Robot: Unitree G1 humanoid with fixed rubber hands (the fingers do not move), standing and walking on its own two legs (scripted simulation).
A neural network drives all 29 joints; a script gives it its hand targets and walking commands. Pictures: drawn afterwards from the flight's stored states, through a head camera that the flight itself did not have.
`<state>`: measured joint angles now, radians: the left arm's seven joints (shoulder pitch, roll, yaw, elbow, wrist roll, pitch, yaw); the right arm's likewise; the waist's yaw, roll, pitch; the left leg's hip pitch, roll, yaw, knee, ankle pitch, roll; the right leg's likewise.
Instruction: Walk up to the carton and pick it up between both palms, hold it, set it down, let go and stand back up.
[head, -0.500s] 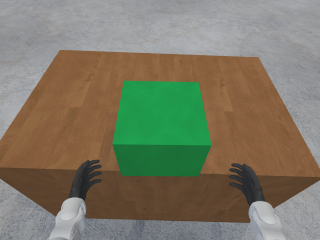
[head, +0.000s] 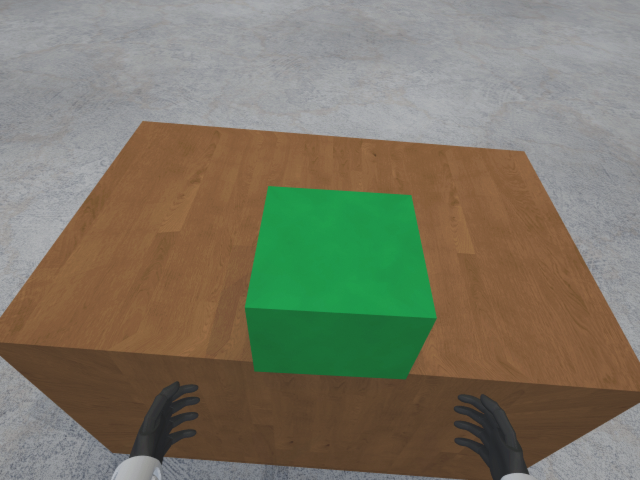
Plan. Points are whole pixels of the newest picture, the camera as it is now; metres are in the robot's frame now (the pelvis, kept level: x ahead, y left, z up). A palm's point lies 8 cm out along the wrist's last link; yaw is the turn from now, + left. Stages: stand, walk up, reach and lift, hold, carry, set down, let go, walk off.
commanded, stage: set down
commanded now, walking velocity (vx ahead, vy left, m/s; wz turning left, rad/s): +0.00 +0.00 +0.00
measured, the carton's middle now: (335, 280) +0.46 -0.02 -0.04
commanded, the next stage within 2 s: none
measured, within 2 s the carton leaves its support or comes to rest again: neither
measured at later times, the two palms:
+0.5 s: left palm out of the picture +0.16 +0.21 -0.08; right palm out of the picture +0.15 -0.23 -0.07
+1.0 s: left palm out of the picture +0.14 +0.22 -0.09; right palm out of the picture +0.13 -0.22 -0.09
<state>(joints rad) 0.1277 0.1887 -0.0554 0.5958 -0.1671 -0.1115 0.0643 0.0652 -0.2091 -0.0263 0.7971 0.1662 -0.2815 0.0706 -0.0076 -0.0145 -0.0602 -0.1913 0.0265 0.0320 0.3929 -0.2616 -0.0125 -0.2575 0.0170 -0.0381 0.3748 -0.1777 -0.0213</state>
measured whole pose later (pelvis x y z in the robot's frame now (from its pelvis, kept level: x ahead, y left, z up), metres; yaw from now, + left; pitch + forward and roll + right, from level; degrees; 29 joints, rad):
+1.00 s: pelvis -0.02 +0.00 +0.00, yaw +0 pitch +1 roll +0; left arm 0.15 0.18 -0.01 0.46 -0.05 0.31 0.05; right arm 0.18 -0.13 -0.08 0.63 0.01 0.01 0.05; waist 0.00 -0.03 0.02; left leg -0.20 0.02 0.03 0.43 -0.25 -0.01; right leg -0.26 0.01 -0.04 0.41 -0.16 -0.02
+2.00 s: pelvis -0.02 +0.00 -0.01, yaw +0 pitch +1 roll -1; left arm 0.08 0.21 0.01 0.40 0.05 0.52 0.01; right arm 0.00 -0.12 -0.10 0.79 0.00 0.08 0.03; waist 0.00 -0.05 0.06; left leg -0.23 0.03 0.04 0.50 -0.29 0.00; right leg -0.28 0.02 -0.03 0.45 -0.18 -0.02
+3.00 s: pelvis -0.01 +0.00 +0.00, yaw +0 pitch -6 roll -1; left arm 0.20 0.20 -0.01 0.50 0.02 0.31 0.02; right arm 0.12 -0.14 -0.12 0.89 -0.04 -0.14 0.05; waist 0.00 -0.02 0.01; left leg -0.04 0.03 0.03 0.43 -0.29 0.00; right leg -0.10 0.02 -0.04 0.40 -0.20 -0.02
